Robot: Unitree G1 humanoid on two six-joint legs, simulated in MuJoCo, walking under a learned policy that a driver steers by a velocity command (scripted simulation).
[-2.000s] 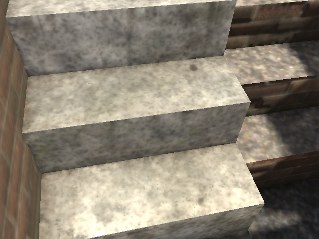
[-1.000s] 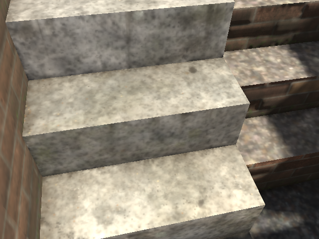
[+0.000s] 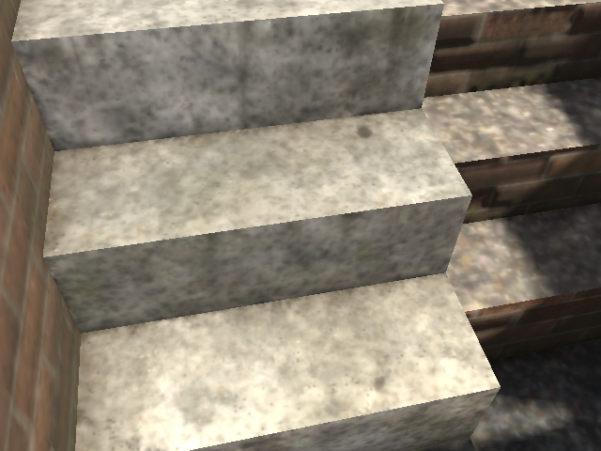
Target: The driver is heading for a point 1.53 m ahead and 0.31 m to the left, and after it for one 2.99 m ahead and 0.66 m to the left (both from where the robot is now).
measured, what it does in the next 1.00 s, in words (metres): stands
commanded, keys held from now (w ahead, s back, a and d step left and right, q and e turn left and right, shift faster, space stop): w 0.96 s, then no key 0.04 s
